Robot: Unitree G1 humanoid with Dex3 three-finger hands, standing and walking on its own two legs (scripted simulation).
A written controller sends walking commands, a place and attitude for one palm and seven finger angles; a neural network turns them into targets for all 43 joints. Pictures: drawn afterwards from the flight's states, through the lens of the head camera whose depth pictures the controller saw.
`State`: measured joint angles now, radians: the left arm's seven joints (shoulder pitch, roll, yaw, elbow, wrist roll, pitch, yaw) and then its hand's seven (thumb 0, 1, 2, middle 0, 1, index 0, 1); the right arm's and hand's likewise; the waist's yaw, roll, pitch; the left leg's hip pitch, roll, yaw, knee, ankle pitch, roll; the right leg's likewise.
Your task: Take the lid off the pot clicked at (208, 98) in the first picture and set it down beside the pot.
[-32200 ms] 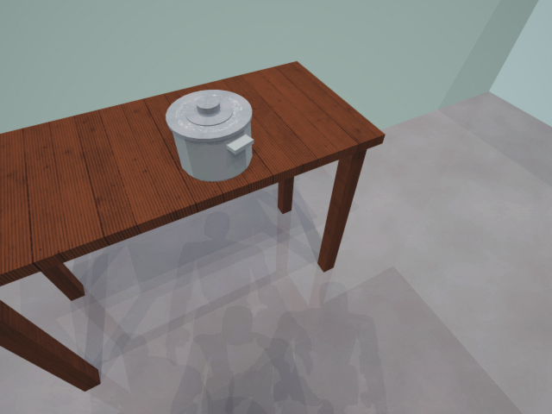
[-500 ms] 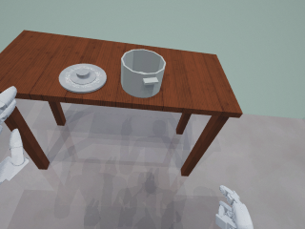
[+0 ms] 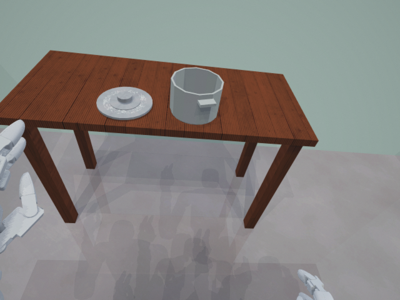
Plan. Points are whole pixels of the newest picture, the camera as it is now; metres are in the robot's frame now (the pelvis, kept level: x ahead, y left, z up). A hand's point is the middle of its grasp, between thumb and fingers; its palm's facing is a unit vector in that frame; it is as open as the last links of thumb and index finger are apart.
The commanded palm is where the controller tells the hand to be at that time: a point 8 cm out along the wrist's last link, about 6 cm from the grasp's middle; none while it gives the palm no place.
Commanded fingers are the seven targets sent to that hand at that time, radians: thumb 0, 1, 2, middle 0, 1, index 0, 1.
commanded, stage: stop stepping back and stand still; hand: left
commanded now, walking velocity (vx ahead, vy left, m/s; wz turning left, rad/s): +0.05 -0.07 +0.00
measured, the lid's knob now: (124, 96) +0.72 +0.28 -0.01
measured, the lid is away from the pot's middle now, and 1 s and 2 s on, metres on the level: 0.24 0.24 0.24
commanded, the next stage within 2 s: let the arm hang, fingers relaxed in 1.32 s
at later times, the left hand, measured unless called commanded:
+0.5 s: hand out of the picture +0.09 +0.14 -0.16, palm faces +0.07 -0.99 -0.12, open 6.9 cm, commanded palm none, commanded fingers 0.00 0.90 0.90 -0.20 -0.30 -0.20 -0.30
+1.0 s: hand out of the picture +0.09 +0.13 -0.16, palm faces +0.10 -0.98 -0.19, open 7.3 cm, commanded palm none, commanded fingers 0.00 0.90 0.90 -0.20 -0.30 -0.20 -0.30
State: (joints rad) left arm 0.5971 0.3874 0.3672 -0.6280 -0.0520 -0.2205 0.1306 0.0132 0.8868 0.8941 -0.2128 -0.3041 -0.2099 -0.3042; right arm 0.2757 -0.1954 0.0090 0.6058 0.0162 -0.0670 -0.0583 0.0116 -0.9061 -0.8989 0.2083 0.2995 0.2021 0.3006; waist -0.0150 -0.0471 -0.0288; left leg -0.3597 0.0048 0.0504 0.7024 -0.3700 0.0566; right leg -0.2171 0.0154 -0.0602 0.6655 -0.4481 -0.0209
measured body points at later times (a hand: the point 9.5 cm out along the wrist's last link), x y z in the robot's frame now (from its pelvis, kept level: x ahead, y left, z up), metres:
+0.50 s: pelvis +0.02 -0.03 +0.01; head +0.06 +0.01 +0.46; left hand +0.09 +0.19 -0.15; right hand +0.03 -0.28 -0.12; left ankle +0.03 +0.07 -0.72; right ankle +0.03 -0.18 -0.72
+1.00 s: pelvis +0.08 -0.05 +0.02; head +0.11 -0.04 +0.47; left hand +0.09 +0.18 -0.15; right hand +0.10 -0.27 -0.14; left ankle +0.03 +0.07 -0.72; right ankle +0.03 -0.18 -0.72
